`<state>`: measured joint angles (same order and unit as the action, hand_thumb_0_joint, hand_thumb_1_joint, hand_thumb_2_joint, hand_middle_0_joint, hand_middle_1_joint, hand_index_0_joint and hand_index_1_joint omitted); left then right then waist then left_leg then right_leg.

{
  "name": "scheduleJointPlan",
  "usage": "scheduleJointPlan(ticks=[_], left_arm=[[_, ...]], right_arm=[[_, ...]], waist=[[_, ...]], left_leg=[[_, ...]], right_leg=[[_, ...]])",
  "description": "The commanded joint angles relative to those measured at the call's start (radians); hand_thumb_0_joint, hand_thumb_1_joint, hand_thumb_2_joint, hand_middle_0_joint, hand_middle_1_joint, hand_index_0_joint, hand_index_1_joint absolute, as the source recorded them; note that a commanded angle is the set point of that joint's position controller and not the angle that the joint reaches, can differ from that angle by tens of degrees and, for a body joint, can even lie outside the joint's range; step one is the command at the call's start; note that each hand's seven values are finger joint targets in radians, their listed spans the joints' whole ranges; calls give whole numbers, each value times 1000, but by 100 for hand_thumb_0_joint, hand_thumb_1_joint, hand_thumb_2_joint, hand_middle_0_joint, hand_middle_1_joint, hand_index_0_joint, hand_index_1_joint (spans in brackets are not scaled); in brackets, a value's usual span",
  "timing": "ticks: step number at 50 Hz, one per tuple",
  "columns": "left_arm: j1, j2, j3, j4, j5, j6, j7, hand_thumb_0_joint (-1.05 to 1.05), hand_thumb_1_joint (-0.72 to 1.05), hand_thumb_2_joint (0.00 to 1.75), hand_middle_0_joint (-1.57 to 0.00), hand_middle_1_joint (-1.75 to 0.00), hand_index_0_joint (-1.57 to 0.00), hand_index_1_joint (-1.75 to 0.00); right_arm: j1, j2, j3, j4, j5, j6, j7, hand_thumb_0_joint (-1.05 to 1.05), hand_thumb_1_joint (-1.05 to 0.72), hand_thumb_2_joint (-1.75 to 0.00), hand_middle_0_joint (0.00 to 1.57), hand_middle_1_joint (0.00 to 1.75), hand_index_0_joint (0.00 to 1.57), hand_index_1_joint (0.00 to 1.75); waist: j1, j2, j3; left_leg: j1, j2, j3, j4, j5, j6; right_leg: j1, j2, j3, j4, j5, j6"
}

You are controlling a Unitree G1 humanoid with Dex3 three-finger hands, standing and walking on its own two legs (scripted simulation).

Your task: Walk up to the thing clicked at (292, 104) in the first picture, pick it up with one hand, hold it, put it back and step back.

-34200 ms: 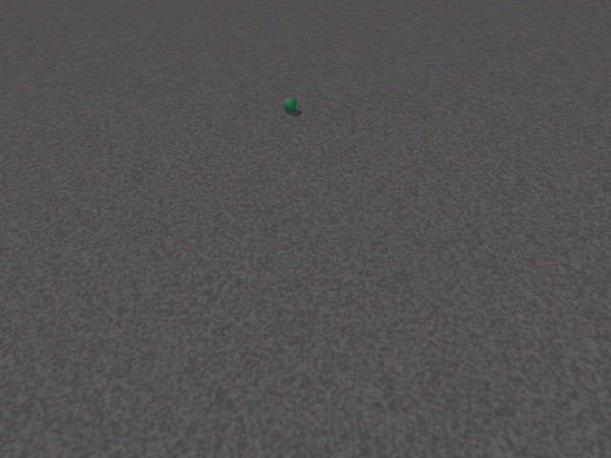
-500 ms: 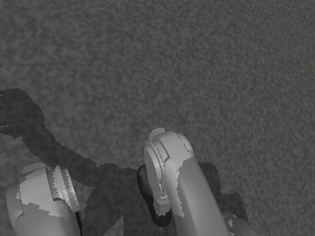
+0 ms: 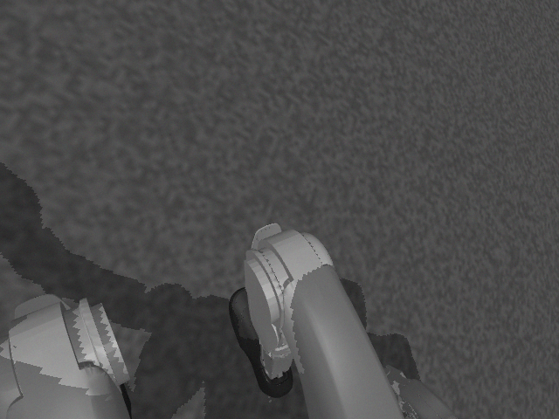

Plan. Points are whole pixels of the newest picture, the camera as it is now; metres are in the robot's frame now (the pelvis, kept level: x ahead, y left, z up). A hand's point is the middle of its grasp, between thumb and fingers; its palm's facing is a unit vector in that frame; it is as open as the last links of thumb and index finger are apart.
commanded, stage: rest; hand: left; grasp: from above
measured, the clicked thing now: out of the picture +0.47 +0.32 -0.26
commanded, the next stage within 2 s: open in 0.32 s
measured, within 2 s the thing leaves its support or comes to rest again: neither
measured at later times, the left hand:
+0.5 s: hand out of the picture +0.45 +0.34 -0.24, palm faces -0.44 -0.14 -0.89, open 10.8 cm
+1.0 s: hand out of the picture +0.46 +0.34 -0.24, palm faces -0.44 -0.13 -0.89, open 13.3 cm
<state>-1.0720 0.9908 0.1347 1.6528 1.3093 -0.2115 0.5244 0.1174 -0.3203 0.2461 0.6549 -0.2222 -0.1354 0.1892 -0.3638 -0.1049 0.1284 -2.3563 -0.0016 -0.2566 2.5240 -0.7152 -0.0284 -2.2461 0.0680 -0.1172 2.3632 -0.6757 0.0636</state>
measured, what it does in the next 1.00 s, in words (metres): stands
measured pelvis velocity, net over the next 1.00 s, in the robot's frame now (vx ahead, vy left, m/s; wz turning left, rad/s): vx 0.00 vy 0.00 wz -0.02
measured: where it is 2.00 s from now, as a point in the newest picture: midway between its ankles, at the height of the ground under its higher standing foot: (198, 398)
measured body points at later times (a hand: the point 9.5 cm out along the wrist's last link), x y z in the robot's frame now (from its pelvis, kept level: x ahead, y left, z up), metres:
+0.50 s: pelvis +0.00 +0.00 +0.00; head +0.27 +0.12 +0.33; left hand +0.47 +0.34 -0.18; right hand +0.05 -0.26 -0.06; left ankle +0.06 +0.13 -0.27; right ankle +0.11 -0.13 -0.27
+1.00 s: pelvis +0.00 +0.00 +0.00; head +0.27 +0.12 +0.33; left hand +0.47 +0.34 -0.19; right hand +0.05 -0.26 -0.06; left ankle +0.06 +0.13 -0.27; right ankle +0.11 -0.13 -0.27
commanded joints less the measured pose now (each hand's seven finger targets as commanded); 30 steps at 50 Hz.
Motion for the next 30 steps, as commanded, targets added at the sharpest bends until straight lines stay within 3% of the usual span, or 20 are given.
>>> scheduleJointPlan(ticks=[1,2,5,8,16,17,18,19,20,21,23,25,27,28,30], left_arm=[[-281,218,-9,-128,-23,1,43,0,57,93,-89,-94,-92,-91],[-287,260,12,-130,-22,1,43,0,56,92,-88,-94,-91,-90],[-270,294,32,-122,-12,0,52,0,56,92,-88,-93,-91,-90],[-283,264,15,-127,-22,-5,50,0,58,95,-90,-94,-92,-91],[-263,288,7,-79,-24,-16,59,0,57,94,-89,-94,-91,-91],[-271,246,-25,-79,-25,-15,55,0,57,94,-89,-93,-92,-90],[-273,274,-6,-72,-31,-19,60,0,59,93,-90,-94,-93,-90],[-254,274,-20,-58,-26,-17,60,0,58,95,-90,-93,-92,-91],[-266,271,-20,-57,-29,-19,61,0,57,93,-90,-92,-92,-89],[-258,288,-10,-39,-27,-20,66,0,58,93,-89,-94,-92,-90],[-277,275,-16,-57,-29,-20,64,0,42,90,-73,-92,-76,-89],[-262,289,-13,-59,-19,-19,68,0,26,86,-57,-91,-60,-89],[-278,254,-43,-60,-22,-24,71,0,10,82,-46,-92,-49,-88],[-278,297,-17,-61,-21,-26,79,0,2,84,-42,-92,-44,-90],[-285,265,-36,-54,-23,-24,81,0,-14,84,-34,-94,-37,-92]], right_arm=[[201,-321,-92,20,-1,-6,-11,0,-91,-90,20,30,20,30],[205,-323,-96,25,2,-11,-9,0,-91,-90,20,30,20,30],[209,-330,-91,28,0,-12,-7,0,-91,-90,20,30,20,30],[200,-330,-85,10,-5,-19,-3,0,-91,-90,20,30,20,30],[190,-336,-67,18,-12,-19,-4,0,-91,-90,20,30,20,30],[187,-332,-62,3,-11,-23,-1,0,-91,-90,20,30,20,30],[182,-337,-62,11,-13,-22,-3,0,-91,-90,20,30,20,30],[172,-340,-57,3,-11,-25,-4,0,-91,-90,20,30,20,30],[182,-339,-58,11,-10,-28,-3,0,-91,-90,20,30,20,30],[179,-341,-58,18,-10,-26,-5,0,-91,-90,20,30,20,30],[192,-342,-56,14,-10,-33,-1,0,-90,-90,20,30,20,30],[183,-341,-53,6,-15,-32,0,0,-90,-90,20,30,20,30],[170,-336,-47,0,-14,-34,0,0,-90,-90,20,30,20,30],[180,-346,-48,9,-13,-33,-1,0,-90,-90,20,30,20,30],[175,-339,-46,6,-12,-37,1,0,-90,-90,20,30,20,30]], waist=[[-47,542,-673],[-45,541,-675],[-41,536,-674],[-52,521,-657],[-55,518,-644],[-63,514,-628],[-61,506,-630],[-56,492,-625],[-66,492,-619],[-58,491,-612],[-70,491,-599],[-62,500,-619],[-67,507,-626],[-66,503,-634],[-64,503,-616]], left_leg=[[564,30,120,-262,271,26],[566,35,120,-252,268,29],[556,35,122,-248,275,30],[532,34,126,-238,262,35],[515,41,109,-250,229,35],[514,36,112,-250,235,34],[509,40,106,-251,219,36],[504,39,110,-243,216,40],[495,38,111,-246,207,40],[483,42,110,-245,195,40],[485,39,108,-242,211,38],[507,41,103,-252,213,36],[516,43,99,-256,225,34],[512,44,99,-248,228,36],[505,43,98,-252,231,33]], right_leg=[[325,21,-147,-184,292,-92],[328,23,-142,-180,296,-89],[348,25,-140,-182,300,-89],[356,26,-139,-198,294,-87],[366,32,-150,-194,270,-84],[355,30,-151,-191,278,-84],[354,32,-156,-197,264,-83],[358,34,-151,-203,266,-81],[357,33,-150,-199,259,-81],[356,36,-149,-203,251,-81],[353,31,-153,-198,260,-80],[357,35,-158,-195,261,-81],[362,38,-159,-198,276,-81],[367,38,-158,-197,280,-79],[350,35,-162,-192,280,-80]])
